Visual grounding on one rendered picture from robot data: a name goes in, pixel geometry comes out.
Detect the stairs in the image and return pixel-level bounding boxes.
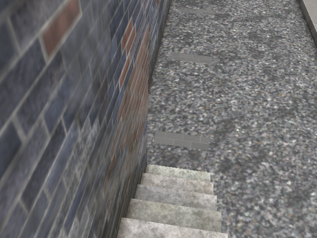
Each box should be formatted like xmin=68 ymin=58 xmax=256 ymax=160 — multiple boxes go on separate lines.
xmin=117 ymin=164 xmax=228 ymax=238

